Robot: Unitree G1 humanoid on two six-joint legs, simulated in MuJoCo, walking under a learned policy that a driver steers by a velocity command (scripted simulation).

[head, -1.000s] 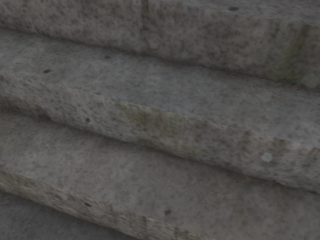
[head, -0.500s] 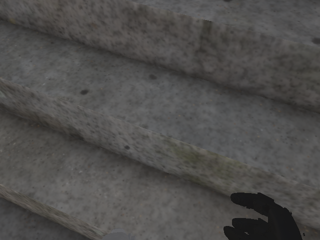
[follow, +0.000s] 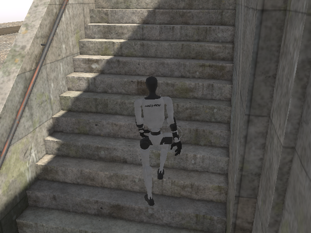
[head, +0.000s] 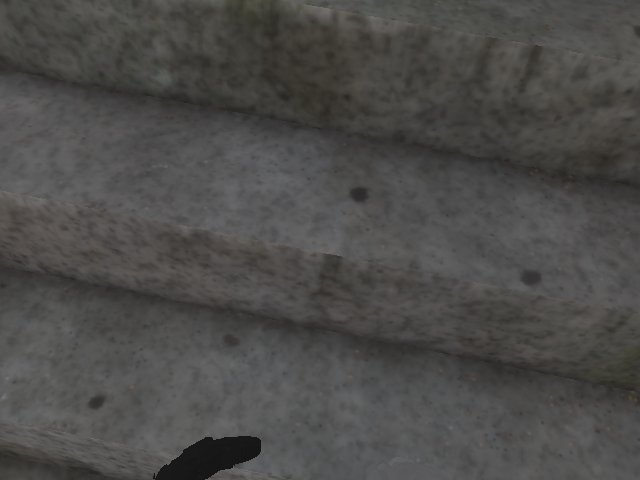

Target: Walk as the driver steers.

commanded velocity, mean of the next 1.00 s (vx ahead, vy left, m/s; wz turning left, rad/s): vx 0.18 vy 0.00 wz -0.57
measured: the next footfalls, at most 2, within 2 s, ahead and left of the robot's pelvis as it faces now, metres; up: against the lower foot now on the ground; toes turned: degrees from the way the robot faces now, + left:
right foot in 0.02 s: +0.11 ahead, -0.05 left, +0.20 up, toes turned -13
left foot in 0.46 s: +0.22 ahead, +0.09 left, +0.20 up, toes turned -13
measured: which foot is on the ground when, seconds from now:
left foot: down 0.00-0.04, up 0.06-0.44, down 0.46-1.00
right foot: up 0.00-0.00, down 0.02-0.48, up 0.50-1.00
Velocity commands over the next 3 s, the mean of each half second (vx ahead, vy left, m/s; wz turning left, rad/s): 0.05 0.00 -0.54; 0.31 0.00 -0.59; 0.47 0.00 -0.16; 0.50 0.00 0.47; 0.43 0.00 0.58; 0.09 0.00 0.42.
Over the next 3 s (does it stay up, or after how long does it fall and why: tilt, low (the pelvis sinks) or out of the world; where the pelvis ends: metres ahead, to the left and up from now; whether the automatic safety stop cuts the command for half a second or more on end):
stays up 0.94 -0.45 0.90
